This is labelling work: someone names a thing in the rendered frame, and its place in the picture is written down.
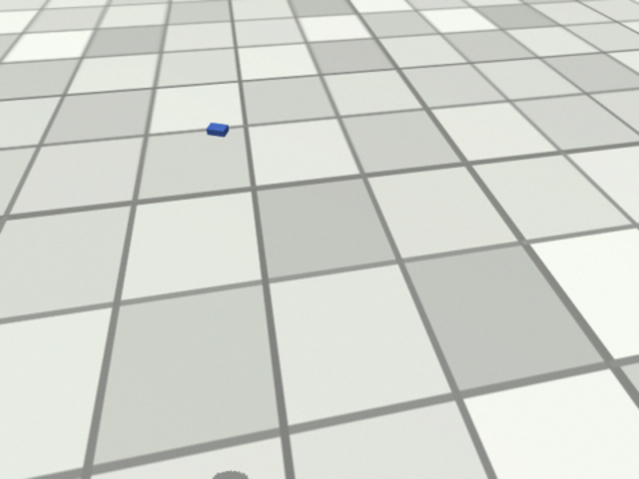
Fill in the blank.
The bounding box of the small box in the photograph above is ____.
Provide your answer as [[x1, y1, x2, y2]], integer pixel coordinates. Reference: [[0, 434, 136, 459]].
[[206, 123, 229, 137]]

